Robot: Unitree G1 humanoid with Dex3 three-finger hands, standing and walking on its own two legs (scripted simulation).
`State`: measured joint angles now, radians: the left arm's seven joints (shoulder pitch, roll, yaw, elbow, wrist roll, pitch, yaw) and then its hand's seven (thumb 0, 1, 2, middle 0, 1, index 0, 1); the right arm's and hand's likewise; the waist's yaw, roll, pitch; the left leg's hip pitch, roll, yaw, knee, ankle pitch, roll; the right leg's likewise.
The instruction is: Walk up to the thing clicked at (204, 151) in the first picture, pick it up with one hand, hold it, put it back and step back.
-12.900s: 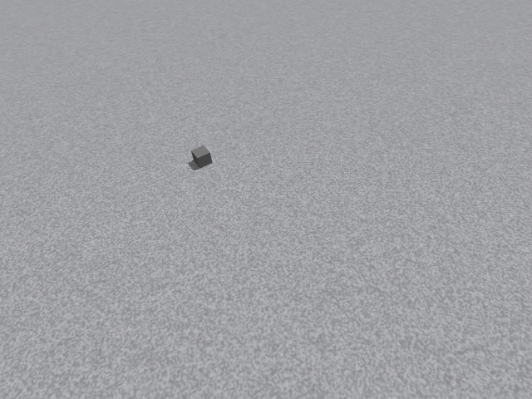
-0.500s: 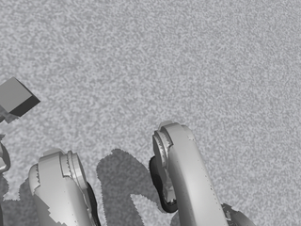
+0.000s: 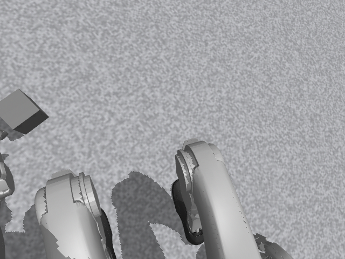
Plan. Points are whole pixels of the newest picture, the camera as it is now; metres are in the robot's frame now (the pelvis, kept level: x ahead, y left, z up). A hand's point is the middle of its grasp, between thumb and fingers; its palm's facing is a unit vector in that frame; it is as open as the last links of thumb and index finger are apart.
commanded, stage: approach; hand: left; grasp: from above
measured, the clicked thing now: (22, 112) +0.50 +0.31 -0.28
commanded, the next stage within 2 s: close in in 1.42 s
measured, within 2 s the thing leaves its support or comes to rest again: neither
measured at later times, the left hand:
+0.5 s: hand (3, 83) +0.53 +0.29 -0.15, palm faces -0.21 -0.30 -0.93, open 14.2 cm
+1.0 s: hand out of the picture +0.49 +0.31 -0.16, palm faces -0.22 -0.30 -0.93, open 14.2 cm
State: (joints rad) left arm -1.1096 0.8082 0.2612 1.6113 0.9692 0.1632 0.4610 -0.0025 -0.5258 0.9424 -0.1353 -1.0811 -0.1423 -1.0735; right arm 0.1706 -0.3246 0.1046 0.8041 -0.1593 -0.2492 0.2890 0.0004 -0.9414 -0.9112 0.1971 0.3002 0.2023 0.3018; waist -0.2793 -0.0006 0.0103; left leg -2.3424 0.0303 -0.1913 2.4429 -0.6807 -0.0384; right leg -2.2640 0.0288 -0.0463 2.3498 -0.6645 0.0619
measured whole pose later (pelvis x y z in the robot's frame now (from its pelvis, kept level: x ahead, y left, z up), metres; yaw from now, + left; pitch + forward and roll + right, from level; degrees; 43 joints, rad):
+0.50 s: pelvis +0.00 +0.00 +0.00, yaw -1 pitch +34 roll -9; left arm -1.31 0.84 0.24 1.70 0.98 0.27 0.53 0.00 -0.59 1.01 -0.11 -1.05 -0.10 -1.07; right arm 0.19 -0.34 0.15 0.80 -0.18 -0.27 0.29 0.00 -0.93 -0.90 0.20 0.30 0.20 0.30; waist -0.38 -0.01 0.03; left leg -2.35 0.04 -0.21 2.44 -0.70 -0.05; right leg -2.28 0.04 -0.06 2.34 -0.66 0.06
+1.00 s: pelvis +0.00 +0.00 +0.00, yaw -1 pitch +33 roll -8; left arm -1.16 0.79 0.26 1.58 0.95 0.22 0.52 0.00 -0.59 1.04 -0.12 -1.02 -0.10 -1.05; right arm 0.18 -0.32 0.14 0.80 -0.17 -0.26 0.28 0.00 -0.93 -0.90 0.20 0.30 0.20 0.30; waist -0.33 -0.03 0.03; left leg -2.33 0.04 -0.21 2.44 -0.69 -0.06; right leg -2.27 0.04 -0.06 2.34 -0.65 0.05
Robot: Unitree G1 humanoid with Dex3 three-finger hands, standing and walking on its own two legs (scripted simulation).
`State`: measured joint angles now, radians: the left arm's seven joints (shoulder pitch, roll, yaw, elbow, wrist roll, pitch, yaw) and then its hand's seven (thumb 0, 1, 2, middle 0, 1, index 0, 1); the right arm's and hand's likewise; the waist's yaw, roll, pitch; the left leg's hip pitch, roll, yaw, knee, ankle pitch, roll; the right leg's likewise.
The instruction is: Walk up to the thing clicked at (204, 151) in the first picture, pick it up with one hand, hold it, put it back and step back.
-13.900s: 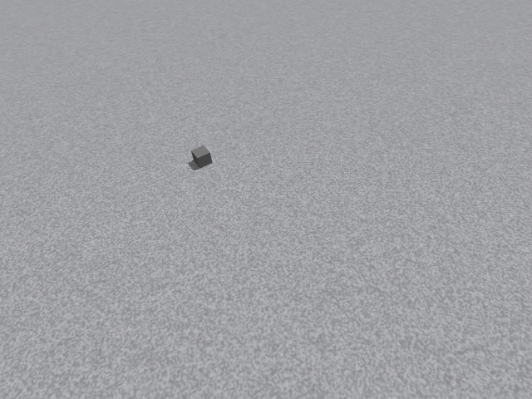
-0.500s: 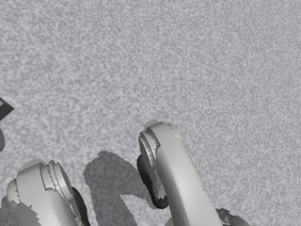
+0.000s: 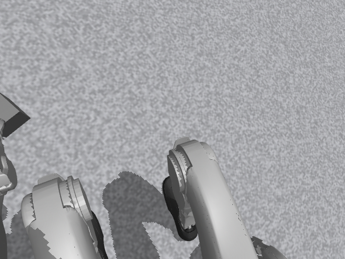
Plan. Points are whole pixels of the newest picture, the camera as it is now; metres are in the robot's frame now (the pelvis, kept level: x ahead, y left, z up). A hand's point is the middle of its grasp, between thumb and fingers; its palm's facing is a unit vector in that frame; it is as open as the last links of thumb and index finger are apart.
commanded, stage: approach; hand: left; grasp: from above
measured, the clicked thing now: (0, 114) +0.50 +0.32 -0.28
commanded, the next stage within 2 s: close in in 0.42 s
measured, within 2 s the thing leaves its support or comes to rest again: neither
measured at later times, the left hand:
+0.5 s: hand out of the picture +0.49 +0.32 -0.17, palm faces -0.23 -0.30 -0.93, open 14.1 cm
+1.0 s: hand out of the picture +0.49 +0.30 -0.22, palm faces -0.32 -0.30 -0.90, open 14.2 cm
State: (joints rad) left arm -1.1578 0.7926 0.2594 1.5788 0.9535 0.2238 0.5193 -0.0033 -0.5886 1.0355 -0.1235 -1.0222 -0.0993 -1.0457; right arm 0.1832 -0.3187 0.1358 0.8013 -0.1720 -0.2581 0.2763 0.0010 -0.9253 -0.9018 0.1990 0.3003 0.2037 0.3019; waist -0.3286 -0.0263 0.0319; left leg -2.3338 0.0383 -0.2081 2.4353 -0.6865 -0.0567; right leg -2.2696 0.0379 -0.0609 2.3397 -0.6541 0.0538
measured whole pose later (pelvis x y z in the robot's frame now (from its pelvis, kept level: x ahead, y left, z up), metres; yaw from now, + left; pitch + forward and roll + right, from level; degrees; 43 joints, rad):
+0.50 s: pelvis +0.00 +0.00 +0.00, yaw +0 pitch +33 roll -9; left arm -1.17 0.80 0.26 1.57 0.97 0.23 0.51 0.00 -0.57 1.04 -0.13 -1.04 -0.11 -1.06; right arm 0.23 -0.32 0.15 0.79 -0.16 -0.24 0.28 0.00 -0.92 -0.90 0.20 0.30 0.20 0.30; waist -0.34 -0.03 0.04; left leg -2.33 0.04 -0.21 2.43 -0.69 -0.05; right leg -2.26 0.04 -0.06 2.33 -0.66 0.06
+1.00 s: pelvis +0.00 +0.00 +0.00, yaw -2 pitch +30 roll -10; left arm -1.26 0.94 0.23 1.79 0.99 0.15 0.59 0.00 -0.58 1.00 -0.12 -1.01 -0.10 -1.04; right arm 0.20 -0.36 0.24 0.76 -0.21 -0.31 0.28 0.00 -0.93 -0.91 0.20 0.30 0.20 0.30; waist -0.41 -0.10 0.17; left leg -2.32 0.04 -0.25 2.46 -0.70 -0.05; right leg -2.24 0.05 -0.09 2.34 -0.65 0.06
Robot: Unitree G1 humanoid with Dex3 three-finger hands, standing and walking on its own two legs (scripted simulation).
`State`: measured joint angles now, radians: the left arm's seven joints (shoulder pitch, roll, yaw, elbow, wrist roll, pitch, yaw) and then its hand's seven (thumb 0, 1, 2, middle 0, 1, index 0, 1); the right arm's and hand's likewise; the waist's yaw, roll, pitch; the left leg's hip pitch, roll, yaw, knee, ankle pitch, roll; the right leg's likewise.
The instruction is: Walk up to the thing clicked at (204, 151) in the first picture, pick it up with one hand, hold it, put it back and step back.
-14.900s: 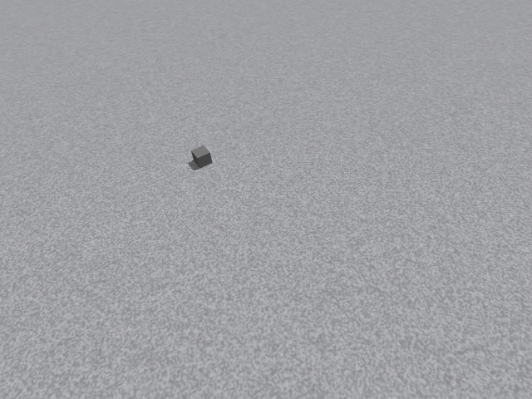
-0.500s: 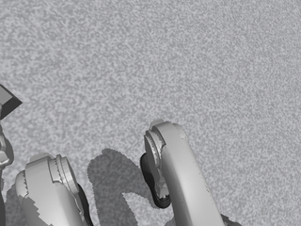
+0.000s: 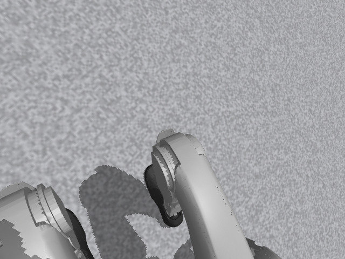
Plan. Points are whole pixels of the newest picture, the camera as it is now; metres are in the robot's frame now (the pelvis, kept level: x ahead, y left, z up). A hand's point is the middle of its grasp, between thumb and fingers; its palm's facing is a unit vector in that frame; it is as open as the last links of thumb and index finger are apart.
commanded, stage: rest palm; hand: left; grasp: from above
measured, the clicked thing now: out of the picture +0.49 +0.33 -0.28
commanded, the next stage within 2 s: close in 0.96 s
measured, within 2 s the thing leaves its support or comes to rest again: neither
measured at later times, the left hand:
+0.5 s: hand out of the picture +0.47 +0.33 -0.24, palm faces -0.33 -0.32 -0.89, open 14.3 cm
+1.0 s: hand out of the picture +0.49 +0.32 -0.25, palm faces -0.31 -0.32 -0.90, open 14.2 cm
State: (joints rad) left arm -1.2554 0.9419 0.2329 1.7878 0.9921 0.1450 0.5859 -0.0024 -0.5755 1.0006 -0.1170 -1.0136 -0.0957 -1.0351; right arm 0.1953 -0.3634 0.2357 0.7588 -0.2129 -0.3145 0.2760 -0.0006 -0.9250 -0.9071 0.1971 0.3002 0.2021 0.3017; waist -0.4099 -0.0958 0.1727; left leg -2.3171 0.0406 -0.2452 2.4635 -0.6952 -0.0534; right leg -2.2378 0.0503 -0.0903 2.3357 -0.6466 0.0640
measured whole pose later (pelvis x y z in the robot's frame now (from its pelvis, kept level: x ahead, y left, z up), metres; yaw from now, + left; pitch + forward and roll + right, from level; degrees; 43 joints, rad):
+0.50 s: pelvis +0.00 +0.01 +0.00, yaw -2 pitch +29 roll -13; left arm -1.26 1.03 0.21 1.82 0.96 0.15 0.59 0.00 -0.58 1.00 -0.12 -0.99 -0.09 -1.01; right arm 0.16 -0.36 0.30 0.71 -0.23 -0.34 0.31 0.00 -0.93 -0.91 0.20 0.30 0.20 0.30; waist -0.43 -0.11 0.21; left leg -2.32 0.04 -0.27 2.49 -0.70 -0.03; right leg -2.21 0.06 -0.11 2.33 -0.65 0.08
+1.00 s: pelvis +0.00 +0.02 +0.00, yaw -4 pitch +29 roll -15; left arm -1.29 1.07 0.22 1.84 0.98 0.16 0.64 0.00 -0.55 0.97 -0.12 -1.01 -0.10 -1.03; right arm 0.18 -0.38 0.33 0.67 -0.24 -0.33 0.33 0.00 -0.94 -0.91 0.20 0.30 0.20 0.30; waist -0.47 -0.14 0.25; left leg -2.33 0.04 -0.29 2.48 -0.70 -0.01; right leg -2.19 0.06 -0.13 2.29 -0.64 0.08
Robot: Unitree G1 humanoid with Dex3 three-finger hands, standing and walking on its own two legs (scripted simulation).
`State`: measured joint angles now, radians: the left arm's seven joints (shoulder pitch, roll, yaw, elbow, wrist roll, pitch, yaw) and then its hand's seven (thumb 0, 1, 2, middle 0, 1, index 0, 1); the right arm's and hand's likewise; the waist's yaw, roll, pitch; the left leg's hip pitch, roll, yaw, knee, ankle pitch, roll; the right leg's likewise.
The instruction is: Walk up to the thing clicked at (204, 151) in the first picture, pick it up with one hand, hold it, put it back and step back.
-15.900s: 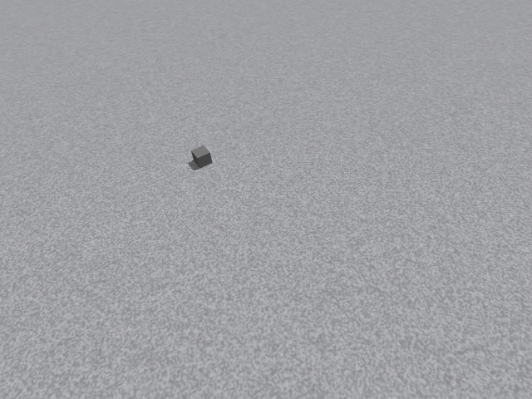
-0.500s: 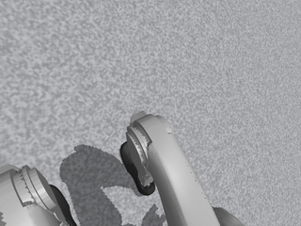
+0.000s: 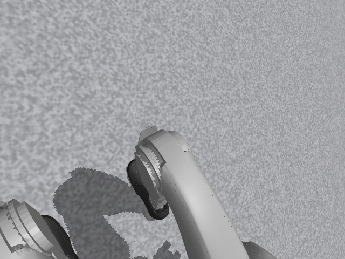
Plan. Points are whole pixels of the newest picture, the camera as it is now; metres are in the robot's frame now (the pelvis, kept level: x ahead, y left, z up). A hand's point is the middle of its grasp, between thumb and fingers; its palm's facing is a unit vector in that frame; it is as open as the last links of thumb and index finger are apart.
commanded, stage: close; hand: left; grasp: from above
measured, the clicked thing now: out of the picture +0.47 +0.35 -0.29
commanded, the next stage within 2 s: settle in 1.76 s
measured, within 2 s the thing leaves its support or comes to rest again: neither
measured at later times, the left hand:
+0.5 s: hand out of the picture +0.47 +0.33 -0.26, palm faces -0.30 -0.32 -0.90, open 12.8 cm
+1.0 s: hand out of the picture +0.47 +0.33 -0.25, palm faces -0.30 -0.32 -0.90, open 11.0 cm
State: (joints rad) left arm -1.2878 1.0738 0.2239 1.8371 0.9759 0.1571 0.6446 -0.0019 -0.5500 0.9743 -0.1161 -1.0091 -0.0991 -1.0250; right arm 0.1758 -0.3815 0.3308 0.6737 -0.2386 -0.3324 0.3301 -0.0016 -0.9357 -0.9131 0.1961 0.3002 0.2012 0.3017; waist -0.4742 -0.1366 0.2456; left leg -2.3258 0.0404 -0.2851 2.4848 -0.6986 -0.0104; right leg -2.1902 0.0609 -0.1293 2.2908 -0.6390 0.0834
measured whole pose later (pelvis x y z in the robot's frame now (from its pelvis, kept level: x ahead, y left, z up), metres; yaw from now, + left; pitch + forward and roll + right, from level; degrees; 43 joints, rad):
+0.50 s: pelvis +0.00 +0.00 +0.00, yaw +0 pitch +29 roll -15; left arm -1.28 1.08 0.19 1.82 0.98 0.13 0.65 0.00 -0.30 0.80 -0.27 -0.90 -0.27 -0.90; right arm 0.16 -0.38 0.35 0.65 -0.24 -0.33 0.32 0.00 -0.93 -0.91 0.20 0.30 0.20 0.30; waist -0.47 -0.15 0.26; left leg -2.32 0.04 -0.30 2.48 -0.70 -0.02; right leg -2.18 0.06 -0.14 2.28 -0.64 0.08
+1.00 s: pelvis +0.00 +0.00 +0.00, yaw +0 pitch +29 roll -15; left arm -1.27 1.08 0.20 1.83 0.96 0.12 0.64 0.00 -0.05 0.61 -0.46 -0.73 -0.48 -0.72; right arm 0.16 -0.38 0.34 0.66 -0.24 -0.33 0.31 0.00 -0.92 -0.91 0.20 0.30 0.20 0.30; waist -0.47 -0.14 0.25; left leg -2.31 0.04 -0.30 2.47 -0.70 -0.03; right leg -2.18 0.06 -0.14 2.27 -0.63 0.08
